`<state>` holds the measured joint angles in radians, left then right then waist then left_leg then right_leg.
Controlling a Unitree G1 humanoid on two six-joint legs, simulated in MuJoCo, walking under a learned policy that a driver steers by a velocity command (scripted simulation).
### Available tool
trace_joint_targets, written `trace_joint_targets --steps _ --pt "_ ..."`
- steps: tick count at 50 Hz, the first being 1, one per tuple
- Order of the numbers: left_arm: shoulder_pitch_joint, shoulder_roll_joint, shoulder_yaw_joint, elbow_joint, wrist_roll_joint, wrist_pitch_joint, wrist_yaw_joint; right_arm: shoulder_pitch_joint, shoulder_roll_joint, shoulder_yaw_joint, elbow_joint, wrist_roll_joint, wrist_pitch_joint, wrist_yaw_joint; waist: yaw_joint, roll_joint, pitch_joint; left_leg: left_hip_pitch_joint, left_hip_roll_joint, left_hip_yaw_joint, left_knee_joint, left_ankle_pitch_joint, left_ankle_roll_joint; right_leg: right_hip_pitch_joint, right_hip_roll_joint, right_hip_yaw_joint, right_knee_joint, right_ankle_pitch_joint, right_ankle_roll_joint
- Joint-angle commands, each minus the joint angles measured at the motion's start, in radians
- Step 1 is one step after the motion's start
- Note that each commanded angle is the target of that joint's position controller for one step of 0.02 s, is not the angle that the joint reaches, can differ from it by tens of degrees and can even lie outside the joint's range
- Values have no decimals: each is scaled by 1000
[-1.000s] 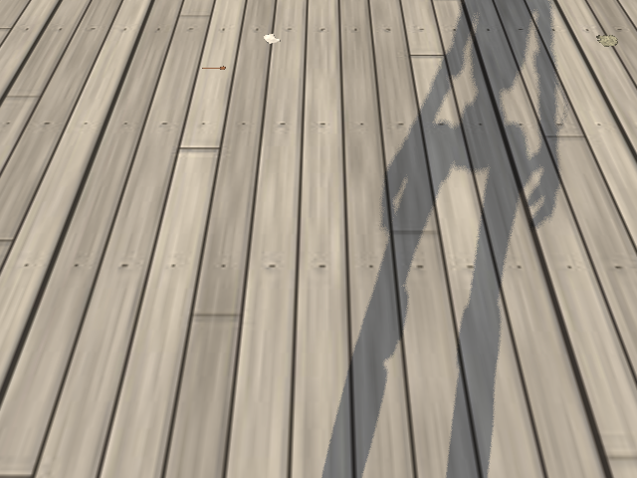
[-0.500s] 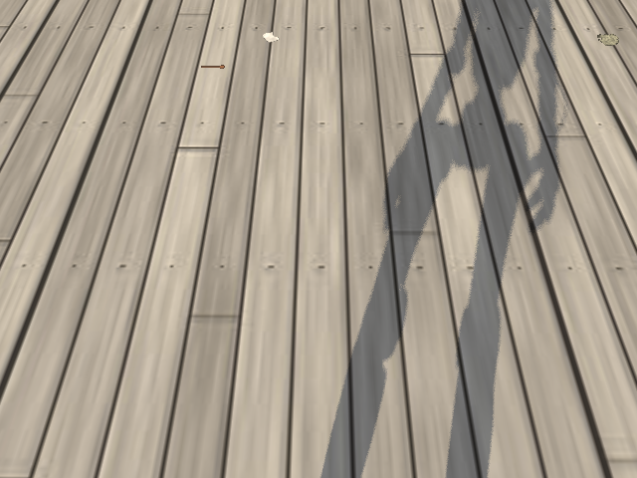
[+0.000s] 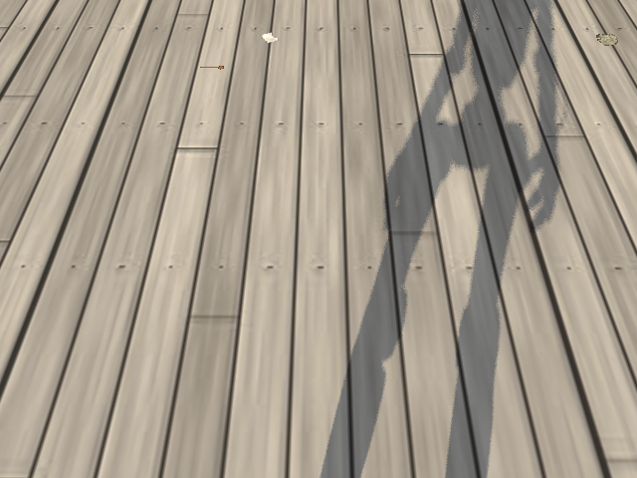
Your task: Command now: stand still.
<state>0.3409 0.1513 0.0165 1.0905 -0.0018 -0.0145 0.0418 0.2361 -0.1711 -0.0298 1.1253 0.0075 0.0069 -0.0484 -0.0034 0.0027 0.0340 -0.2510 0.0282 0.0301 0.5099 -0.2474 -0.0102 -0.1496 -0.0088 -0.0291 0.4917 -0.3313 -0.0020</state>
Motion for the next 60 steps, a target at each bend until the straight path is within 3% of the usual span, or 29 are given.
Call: trace_joint_targets --steps 1,28,30,32,33,34,35,36,38,39,41,42,43,44,45,46,47,48,49,51,56,60 --pt "90 80 13 -8 0 -4 2 52 -86 -13 -14 0 -4 -3 0 -6 30 68 13 -14 -61 175 29 -111 -20 19 -104 167 -17" --pt "103 71 13 -14 -1 -5 0 82 -76 -12 -10 0 -7 -5 -1 -5 37 61 15 -15 -64 159 24 -119 -19 24 -112 153 -23" --pt "128 87 21 -3 -10 0 4 105 -73 -15 2 7 -5 -7 3 -26 24 44 -31 35 -18 -119 33 -121 -7 24 -121 -132 -52" --pt "132 131 37 -22 -22 -3 9 70 -79 -20 -20 13 -15 -7 20 -72 113 -101 -50 53 62 -350 52 -168 -79 136 -184 -457 -116" --pt "170 157 46 -21 -29 -14 7 32 -58 -16 -42 15 -31 -1 42 -121 144 -182 -52 66 148 -313 53 -144 -161 253 -247 -538 -161" --pt "183 196 60 -21 -34 -26 4 5 -33 -11 -62 19 -51 10 51 -187 169 -252 -42 68 265 -221 62 -115 -265 396 -314 -566 -217" --pt "179 204 65 -27 -30 -37 3 -31 -39 -11 -83 21 -68 20 57 -192 197 -320 2 19 357 -211 80 -110 -334 488 -350 -523 -257" --pt "162 193 63 -36 -20 -50 0 -50 -49 -14 -102 28 -83 29 51 -184 205 -386 33 -19 411 -263 97 -75 -361 517 -351 -445 -270" --pt "106 174 59 -58 -29 -63 -9 -41 -72 -19 -118 38 -106 42 21 -143 175 -373 62 -35 287 -284 119 -11 -322 415 -306 -271 -219" --pt "75 182 61 -67 -36 -60 -12 -9 -71 -23 -105 38 -113 46 -5 -121 144 -248 35 11 161 -230 119 -45 -265 319 -275 -207 -183" --pt "48 194 61 -78 -36 -48 -19 182 -71 -44 -13 28 -110 50 -78 -86 62 149 -78 119 29 4 81 -230 -157 170 -144 -100 -139" --pt "12 182 55 -92 -32 -54 -20 306 -97 -61 20 23 -104 49 -138 -31 25 291 -45 46 -4 4 90 -314 -105 99 34 49 -105" --pt "-22 115 37 -127 -24 -65 -21 450 -206 -88 30 21 -105 40 -179 247 -28 412 208 -356 -200 -117 183 -473 3 -43 447 33 -32" --pt "-18 56 26 -154 -37 -87 -21 487 -228 -77 27 2 -122 53 -154 341 -74 442 373 -782 -362 -201 307 -626 68 67 715 -191 -36" --pt "-28 88 32 -159 -56 -102 -28 360 -176 -54 -1 1 -137 53 -88 186 13 380 394 -740 -350 -264 301 -724 -12 138 848 -141 -69" --pt "-49 111 34 -164 -57 -110 -36 265 -129 -38 -33 4 -141 58 -59 104 57 325 347 -591 -340 -240 260 -747 -60 133 863 -30 -96" --pt "-54 122 41 -158 -45 -114 -36 194 -124 -28 -55 1 -139 66 -30 50 70 276 297 -461 -353 -146 227 -724 -96 115 814 65 -104" --pt "-62 148 54 -156 -31 -112 -35 169 -110 -20 -65 -2 -135 70 -15 46 77 240 251 -354 -361 -23 198 -681 -122 102 744 120 -102" --pt "-58 155 62 -150 -28 -105 -40 183 -85 -11 -61 -5 -127 69 -10 63 70 221 210 -265 -366 75 176 -632 -131 83 700 152 -95" --pt "-77 123 60 -151 -27 -87 -49 247 -91 -8 -46 -7 -117 57 -13 71 66 221 180 -179 -368 241 177 -625 -129 42 648 186 -69" --pt "-336 85 36 -251 -23 -84 -58 267 -147 -12 -73 -13 -104 28 -52 56 112 177 165 -98 -416 308 186 -616 -96 -3 292 343 -27" --pt "-455 103 29 -294 -32 -90 -79 321 -163 -22 -65 4 -103 24 -71 71 139 237 197 -71 -426 298 187 -561 -62 -21 123 390 -46"
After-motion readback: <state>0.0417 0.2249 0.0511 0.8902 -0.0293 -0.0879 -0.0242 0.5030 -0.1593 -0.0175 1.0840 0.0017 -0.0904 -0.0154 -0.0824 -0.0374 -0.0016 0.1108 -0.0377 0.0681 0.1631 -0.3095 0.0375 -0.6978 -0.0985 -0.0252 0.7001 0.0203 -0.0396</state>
